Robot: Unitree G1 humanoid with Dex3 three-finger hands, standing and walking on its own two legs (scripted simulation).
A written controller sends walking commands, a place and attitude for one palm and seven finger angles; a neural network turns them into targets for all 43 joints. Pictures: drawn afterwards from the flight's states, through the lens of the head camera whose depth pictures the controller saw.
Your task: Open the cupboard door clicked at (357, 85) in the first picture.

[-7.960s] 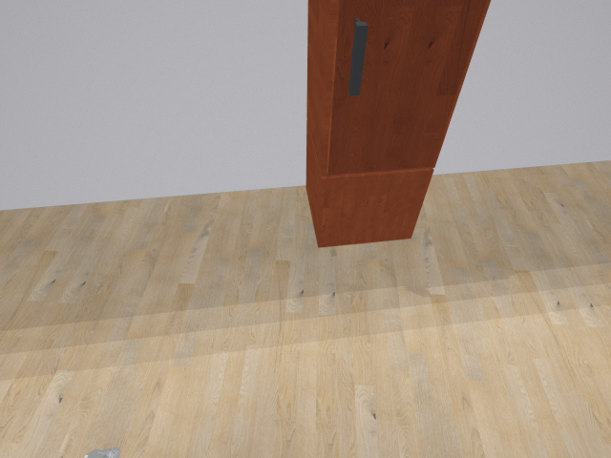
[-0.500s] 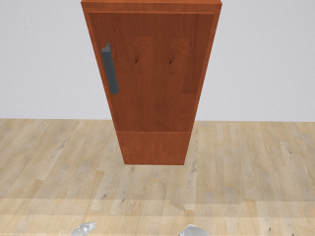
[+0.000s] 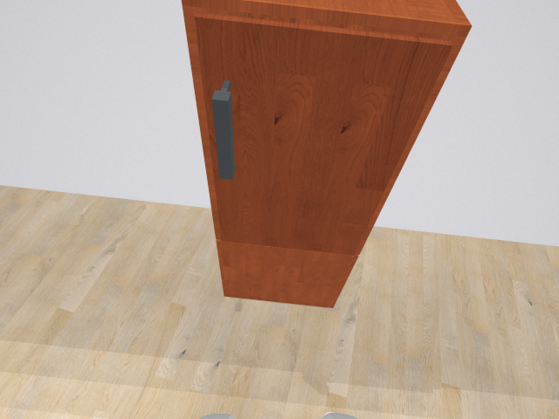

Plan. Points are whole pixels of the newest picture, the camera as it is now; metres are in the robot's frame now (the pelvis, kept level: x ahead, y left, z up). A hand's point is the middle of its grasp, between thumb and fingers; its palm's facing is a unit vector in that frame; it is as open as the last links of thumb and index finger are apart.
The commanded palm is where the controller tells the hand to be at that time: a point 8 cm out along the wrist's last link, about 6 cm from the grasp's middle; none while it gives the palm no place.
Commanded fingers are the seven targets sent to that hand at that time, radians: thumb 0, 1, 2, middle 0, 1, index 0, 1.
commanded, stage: come to a stop and stand still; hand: left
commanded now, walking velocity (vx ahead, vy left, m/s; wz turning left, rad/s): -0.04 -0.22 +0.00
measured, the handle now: (226, 132) +0.56 +0.14 +0.07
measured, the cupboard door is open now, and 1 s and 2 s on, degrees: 0 0 0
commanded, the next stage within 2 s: look again from close up in 0.84 s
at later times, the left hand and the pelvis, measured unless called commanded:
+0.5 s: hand out of the picture -0.02 +0.11 -0.15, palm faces +0.01 -0.97 -0.22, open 7.4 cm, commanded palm none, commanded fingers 0.00 0.90 0.90 -0.20 -0.30 -0.20 -0.30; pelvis -0.05 -0.06 +0.01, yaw -2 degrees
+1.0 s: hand out of the picture -0.06 +0.08 -0.17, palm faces +0.01 -0.99 -0.16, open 7.4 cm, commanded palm none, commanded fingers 0.00 0.90 0.90 -0.20 -0.30 -0.20 -0.30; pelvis -0.05 -0.08 +0.01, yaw -1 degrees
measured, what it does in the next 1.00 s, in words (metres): steps on the spot: right foot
